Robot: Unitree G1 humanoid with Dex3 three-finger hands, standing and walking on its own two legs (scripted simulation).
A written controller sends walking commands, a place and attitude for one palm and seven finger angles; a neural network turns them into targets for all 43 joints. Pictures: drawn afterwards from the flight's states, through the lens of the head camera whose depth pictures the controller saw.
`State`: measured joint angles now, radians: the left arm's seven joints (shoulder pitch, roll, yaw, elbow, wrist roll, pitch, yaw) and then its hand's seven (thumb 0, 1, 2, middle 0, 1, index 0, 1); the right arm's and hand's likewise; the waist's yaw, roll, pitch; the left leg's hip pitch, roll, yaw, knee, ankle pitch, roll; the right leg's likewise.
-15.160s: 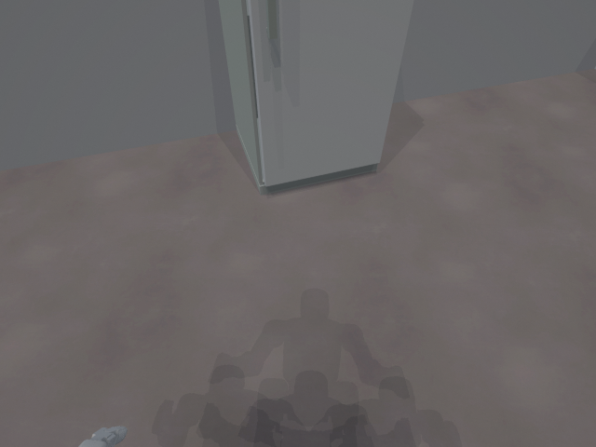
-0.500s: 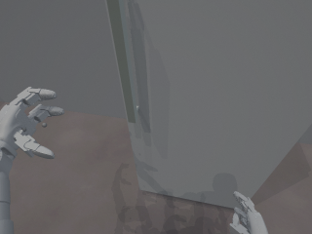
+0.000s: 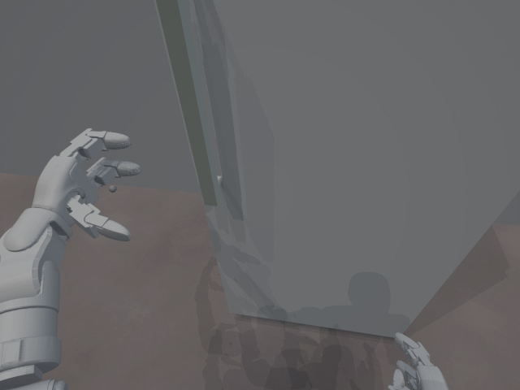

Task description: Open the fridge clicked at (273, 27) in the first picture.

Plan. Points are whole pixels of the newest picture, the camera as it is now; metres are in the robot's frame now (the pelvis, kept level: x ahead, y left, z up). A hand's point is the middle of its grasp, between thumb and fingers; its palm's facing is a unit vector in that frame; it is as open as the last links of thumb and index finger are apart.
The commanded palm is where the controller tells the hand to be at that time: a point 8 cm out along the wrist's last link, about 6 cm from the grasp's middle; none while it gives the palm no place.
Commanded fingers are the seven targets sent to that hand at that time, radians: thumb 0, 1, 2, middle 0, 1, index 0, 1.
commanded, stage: move the hooked fingers beside the handle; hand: left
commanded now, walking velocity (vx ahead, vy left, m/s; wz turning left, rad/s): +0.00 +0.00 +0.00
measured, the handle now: (198, 98) +0.48 +0.14 +0.23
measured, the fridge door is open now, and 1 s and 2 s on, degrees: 0 0 0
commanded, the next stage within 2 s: feel for the door with the fingertips in 2.00 s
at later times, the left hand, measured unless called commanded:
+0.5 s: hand (138, 169) +0.38 +0.22 +0.17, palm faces -0.03 -1.00 -0.04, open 14.0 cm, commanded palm +0.36 +0.27 +0.17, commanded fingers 0.00 -0.50 0.30 -0.30 -1.20 -0.30 -1.20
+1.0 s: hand (161, 145) +0.44 +0.20 +0.17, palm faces -0.05 -1.00 -0.01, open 14.0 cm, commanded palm +0.41 +0.25 +0.17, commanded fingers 0.00 -0.50 0.30 -0.30 -1.20 -0.30 -1.20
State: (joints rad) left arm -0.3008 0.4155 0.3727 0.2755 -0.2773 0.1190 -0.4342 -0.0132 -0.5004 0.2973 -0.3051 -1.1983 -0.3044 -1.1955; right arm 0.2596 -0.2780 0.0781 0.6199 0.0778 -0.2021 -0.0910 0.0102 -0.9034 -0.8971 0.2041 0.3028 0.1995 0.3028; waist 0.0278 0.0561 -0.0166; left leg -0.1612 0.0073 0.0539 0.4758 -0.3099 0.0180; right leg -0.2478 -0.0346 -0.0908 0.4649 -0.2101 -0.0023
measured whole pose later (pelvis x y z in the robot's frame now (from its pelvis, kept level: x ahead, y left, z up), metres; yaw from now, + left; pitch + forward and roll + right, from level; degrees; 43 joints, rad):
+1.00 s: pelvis +0.00 +0.00 +0.00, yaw -1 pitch +4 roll +0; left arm -0.72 0.46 0.34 0.82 -0.19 -0.02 -0.36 -0.01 -0.50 0.30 -0.31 -1.20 -0.30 -1.20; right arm 0.33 -0.29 0.06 0.66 0.07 -0.12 -0.09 0.01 -0.90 -0.90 0.20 0.30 0.20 0.30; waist -0.05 0.03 -0.03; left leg -0.25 0.02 0.06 0.50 -0.32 0.01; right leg -0.34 -0.03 -0.08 0.49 -0.21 -0.01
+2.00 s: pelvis +0.01 +0.00 +0.00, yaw +0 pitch +4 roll -1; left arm -0.67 0.41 0.30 0.75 -0.20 -0.02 -0.34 -0.01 -0.50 0.30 -0.30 -1.20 -0.30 -1.20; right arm 0.33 -0.29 0.05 0.65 0.07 -0.09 -0.09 0.01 -0.91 -0.90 0.20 0.30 0.20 0.30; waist -0.03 0.04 -0.04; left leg -0.24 0.01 0.06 0.50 -0.32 0.02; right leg -0.33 -0.03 -0.08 0.48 -0.21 -0.01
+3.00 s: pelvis +0.00 -0.01 +0.00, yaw -1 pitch +4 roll +0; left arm -0.73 0.38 0.29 0.85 -0.17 -0.07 -0.27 -0.01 -0.50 0.30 -0.31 -1.20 -0.31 -1.20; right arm 0.33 -0.28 0.05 0.66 0.07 -0.09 -0.08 0.01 -0.91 -0.90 0.20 0.30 0.20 0.30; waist -0.05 0.03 -0.03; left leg -0.26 0.02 0.07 0.50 -0.31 0.01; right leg -0.35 -0.02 -0.07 0.49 -0.20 -0.02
